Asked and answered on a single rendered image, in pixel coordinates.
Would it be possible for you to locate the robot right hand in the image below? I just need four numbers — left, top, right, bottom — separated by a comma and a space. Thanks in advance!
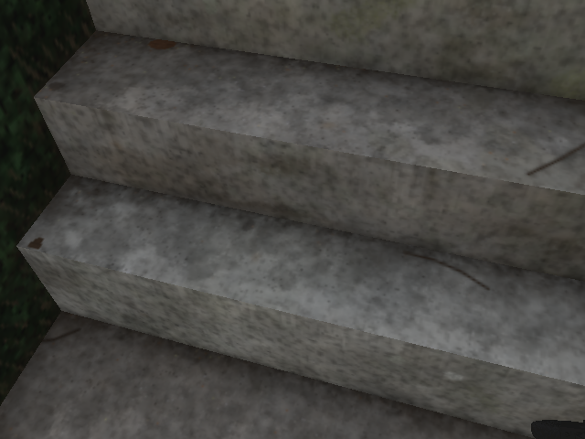
531, 420, 585, 439

